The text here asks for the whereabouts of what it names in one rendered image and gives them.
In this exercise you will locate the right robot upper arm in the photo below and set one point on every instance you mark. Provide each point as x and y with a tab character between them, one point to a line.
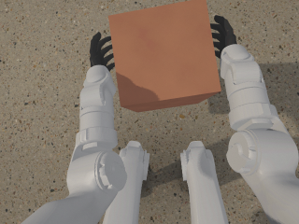
267	160

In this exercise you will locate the left robot forearm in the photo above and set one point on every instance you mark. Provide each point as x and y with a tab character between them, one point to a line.
96	114

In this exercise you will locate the left robot thigh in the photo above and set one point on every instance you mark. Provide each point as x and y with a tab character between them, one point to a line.
125	207

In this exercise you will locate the carton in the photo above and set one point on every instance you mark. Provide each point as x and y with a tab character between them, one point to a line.
164	56

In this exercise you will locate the robot left hand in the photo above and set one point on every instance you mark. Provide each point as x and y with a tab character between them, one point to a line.
97	53

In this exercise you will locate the right robot forearm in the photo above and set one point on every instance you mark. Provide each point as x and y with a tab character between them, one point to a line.
246	92

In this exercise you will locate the left robot upper arm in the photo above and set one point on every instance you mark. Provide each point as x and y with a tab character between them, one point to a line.
93	182

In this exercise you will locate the robot right shin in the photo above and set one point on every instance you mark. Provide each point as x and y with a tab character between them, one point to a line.
209	154

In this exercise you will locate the robot right hand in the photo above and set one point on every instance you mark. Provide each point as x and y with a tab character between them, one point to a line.
225	34

